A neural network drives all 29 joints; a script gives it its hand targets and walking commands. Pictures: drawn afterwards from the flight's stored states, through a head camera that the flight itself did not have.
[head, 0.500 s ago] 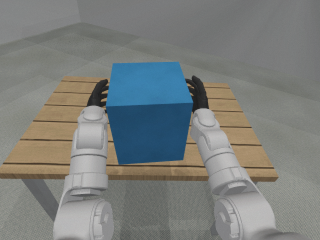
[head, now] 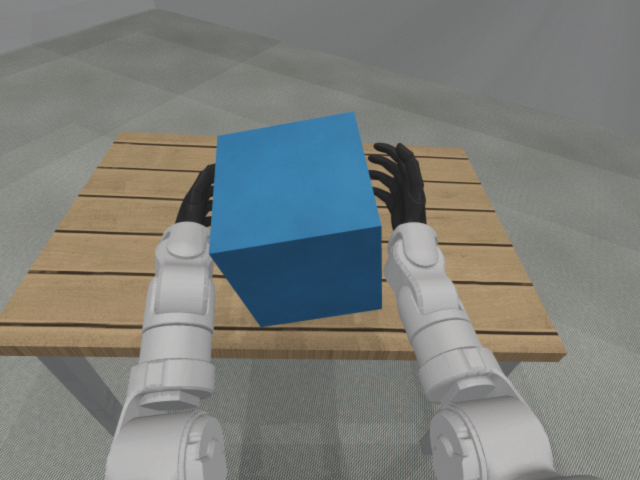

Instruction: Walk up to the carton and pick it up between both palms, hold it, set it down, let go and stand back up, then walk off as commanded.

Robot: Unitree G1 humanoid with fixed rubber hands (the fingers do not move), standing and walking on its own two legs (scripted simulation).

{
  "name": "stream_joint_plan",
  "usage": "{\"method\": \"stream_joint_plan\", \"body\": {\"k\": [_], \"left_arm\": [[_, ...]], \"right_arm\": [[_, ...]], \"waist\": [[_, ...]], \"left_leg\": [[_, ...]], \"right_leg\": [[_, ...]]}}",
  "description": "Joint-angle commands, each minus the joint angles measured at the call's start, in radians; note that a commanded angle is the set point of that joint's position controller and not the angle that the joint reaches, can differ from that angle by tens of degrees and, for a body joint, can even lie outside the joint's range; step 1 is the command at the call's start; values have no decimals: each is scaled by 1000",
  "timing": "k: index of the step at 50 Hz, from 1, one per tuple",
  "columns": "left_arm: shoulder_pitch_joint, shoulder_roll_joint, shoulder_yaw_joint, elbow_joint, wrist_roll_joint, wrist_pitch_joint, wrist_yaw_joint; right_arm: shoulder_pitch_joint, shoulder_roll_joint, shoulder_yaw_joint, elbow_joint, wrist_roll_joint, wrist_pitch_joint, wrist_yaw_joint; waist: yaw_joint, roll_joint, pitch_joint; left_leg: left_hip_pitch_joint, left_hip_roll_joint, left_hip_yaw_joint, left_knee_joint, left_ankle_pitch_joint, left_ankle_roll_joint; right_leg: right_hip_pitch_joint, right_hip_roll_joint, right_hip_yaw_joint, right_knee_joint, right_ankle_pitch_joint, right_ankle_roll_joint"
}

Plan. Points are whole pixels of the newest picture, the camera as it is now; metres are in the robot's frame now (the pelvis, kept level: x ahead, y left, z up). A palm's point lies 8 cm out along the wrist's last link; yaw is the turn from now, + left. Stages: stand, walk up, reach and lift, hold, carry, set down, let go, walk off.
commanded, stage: set down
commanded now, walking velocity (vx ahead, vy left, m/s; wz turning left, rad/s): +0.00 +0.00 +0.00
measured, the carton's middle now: (304, 227) +0.39 +0.00 +0.14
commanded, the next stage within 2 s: none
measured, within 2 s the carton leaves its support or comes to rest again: neither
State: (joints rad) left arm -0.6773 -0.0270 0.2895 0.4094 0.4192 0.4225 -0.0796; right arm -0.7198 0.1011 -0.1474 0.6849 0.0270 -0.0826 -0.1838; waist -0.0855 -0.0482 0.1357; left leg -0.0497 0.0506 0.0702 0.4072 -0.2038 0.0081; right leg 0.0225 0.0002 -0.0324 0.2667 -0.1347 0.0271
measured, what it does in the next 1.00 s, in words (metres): stands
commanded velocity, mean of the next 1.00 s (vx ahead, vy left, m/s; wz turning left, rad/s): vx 0.00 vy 0.00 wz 0.00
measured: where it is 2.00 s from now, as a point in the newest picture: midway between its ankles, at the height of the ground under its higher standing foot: outside the picture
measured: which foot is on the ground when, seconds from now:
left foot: down 0.00-1.00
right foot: down 0.00-1.00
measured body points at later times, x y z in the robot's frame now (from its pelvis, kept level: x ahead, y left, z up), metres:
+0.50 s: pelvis +0.03 +0.00 +0.00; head +0.04 +0.04 +0.45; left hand +0.43 +0.13 +0.10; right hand +0.41 -0.12 +0.13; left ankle +0.02 +0.11 -0.75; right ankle +0.02 -0.14 -0.75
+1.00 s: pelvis +0.04 +0.01 +0.00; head +0.06 +0.04 +0.45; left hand +0.44 +0.12 +0.07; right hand +0.41 -0.13 +0.10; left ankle +0.02 +0.11 -0.75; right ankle +0.02 -0.14 -0.75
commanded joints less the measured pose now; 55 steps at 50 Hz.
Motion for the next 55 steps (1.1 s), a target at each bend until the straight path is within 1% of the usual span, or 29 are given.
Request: {"method": "stream_joint_plan", "body": {"k": [1,3,7,10,11,12,13,15,16,18,20,21,23,25,28,30,32,33,35,38,39,40,41,44,45,47,53,54,55], "left_arm": [[-515,-553,-392,-88,-160,-155,-111],[-530,-561,-443,-117,-183,-183,-101],[-514,-600,-544,-196,-219,-221,-72],[-434,-610,-575,-209,-234,-222,-62],[-436,-607,-559,-229,-219,-222,-59],[-423,-589,-547,-202,-220,-213,-63],[-443,-599,-578,-252,-236,-217,-58],[-460,-600,-594,-254,-239,-221,-58],[-470,-601,-608,-263,-237,-220,-53],[-463,-613,-608,-260,-228,-220,-48],[-479,-593,-580,-219,-222,-221,-54],[-452,-584,-553,-188,-204,-211,-62],[-430,-572,-527,-165,-194,-207,-70],[-449,-553,-503,-127,-191,-213,-83],[-466,-552,-489,-93,-182,-217,-97],[-465,-532,-433,-5,-150,-211,-115],[-509,-512,-400,13,-135,-217,-129],[-532,-527,-410,-12,-148,-228,-128],[-576,-526,-404,37,-149,-247,-128],[-592,-535,-389,65,-145,-263,-133],[-624,-554,-428,42,-166,-278,-126],[-621,-557,-409,65,-154,-288,-121],[-641,-569,-429,45,-172,-306,-113],[-639,-573,-420,80,-174,-338,-104],[-637,-575,-410,105,-171,-348,-101],[-593,-553,-364,150,-152,-355,-111],[-625,-591,-403,133,-178,-388,-99],[-621,-590,-401,143,-177,-395,-98],[-645,-575,-394,165,-173,-400,-98]], "right_arm": [[-484,451,341,-148,-75,-82,79],[-483,472,383,-169,-59,-96,71],[-411,499,481,-197,-4,-121,52],[-344,481,506,-234,9,-127,36],[-348,486,517,-226,19,-126,34],[-350,475,510,-223,31,-121,29],[-335,475,514,-233,33,-125,28],[-348,474,515,-256,21,-130,24],[-328,477,507,-234,28,-126,21],[-335,482,502,-234,21,-131,22],[-322,463,460,-172,-4,-123,23],[-328,464,460,-181,-8,-120,21],[-330,449,454,-193,-17,-123,19],[-316,451,408,-142,-45,-114,17],[-335,467,397,-127,-59,-118,18],[-342,449,328,-77,-104,-116,17],[-311,455,287,-2,-137,-111,19],[-332,466,295,-35,-132,-121,19],[-354,465,261,-14,-157,-119,29],[-370,495,260,-9,-171,-132,30],[-383,502,261,-28,-170,-141,30],[-389,518,258,-14,-179,-144,31],[-369,533,264,-10,-183,-147,31],[-367,559,278,-12,-195,-157,29],[-349,561,257,31,-210,-161,28],[-321,570,255,42,-220,-155,24],[-321,604,259,51,-225,-179,12],[-331,611,268,40,-217,-184,13],[-331,605,241,78,-228,-185,9]], "waist": [[-9,21,-499],[-13,36,-568],[-34,76,-664],[-57,83,-664],[-40,97,-641],[-43,82,-604],[-55,93,-626],[-67,87,-658],[-81,108,-636],[-80,109,-643],[-92,98,-581],[-76,69,-545],[-68,60,-543],[-93,61,-514],[-89,45,-483],[-93,33,-416],[-97,31,-389],[-92,28,-428],[-99,48,-405],[-88,54,-406],[-106,63,-471],[-96,65,-464],[-107,75,-505],[-102,71,-546],[-107,80,-552],[-102,46,-520],[-129,75,-607],[-115,82,-615],[-128,76,-603]], "left_leg": [[145,-69,12,-154,180,-7],[153,-70,9,-127,242,-15],[228,-71,-18,-54,475,-55],[260,-72,-36,-26,566,-73],[257,-73,-35,-25,588,-75],[256,-74,-34,-25,556,-68],[260,-72,-39,-25,578,-79],[260,-72,-43,-20,599,-84],[265,-72,-45,-15,602,-91],[289,-69,-47,-7,625,-94],[267,-68,-42,-29,566,-95],[248,-67,-39,-44,519,-81],[243,-67,-33,-52,486,-74],[205,-73,-28,-66,422,-65],[169,-76,-19,-94,356,-55],[134,-75,-8,-121,256,-45],[122,-73,1,-135,189,-35],[134,-70,3,-130,207,-35],[110,-70,7,-146,156,-37],[98,-71,14,-142,150,-34],[103,-69,10,-136,158,-42],[83,-71,13,-137,151,-40],[85,-72,9,-126,178,-42],[47,-75,7,-122,196,-41],[50,-76,5,-110,214,-42],[27,-83,13,-123,181,-29],[30,-78,4,-89,289,-44],[23,-82,5,-83,289,-43],[8,-78,0,-87,264,-39]], "right_leg": [[152,31,-99,-31,142,28],[159,31,-93,-17,236,29],[170,42,-85,15,476,25],[169,47,-82,20,569,21],[167,43,-81,17,563,24],[169,42,-72,12,569,23],[166,45,-77,16,569,21],[173,47,-84,15,588,17],[164,49,-84,14,578,17],[135,52,-83,8,581,13],[127,47,-89,-5,518,11],[158,41,-83,-8,535,20],[169,38,-81,-9,536,18],[174,29,-77,-9,526,22],[188,25,-78,-15,489,24],[165,20,-84,-25,418,25],[145,13,-81,-34,354,29],[142,19,-85,-31,365,29],[98,18,-94,-39,278,24],[87,16,-88,-36,274,21],[74,19,-92,-36,285,22],[75,14,-91,-31,289,23],[72,14,-86,-27,309,22],[103,11,-78,-10,382,25],[92,9,-76,-6,392,23],[126,-1,-66,-10,414,32],[123,8,-65,18,527,30],[117,3,-58,26,549,32],[110,3,-60,20,519,30]]}}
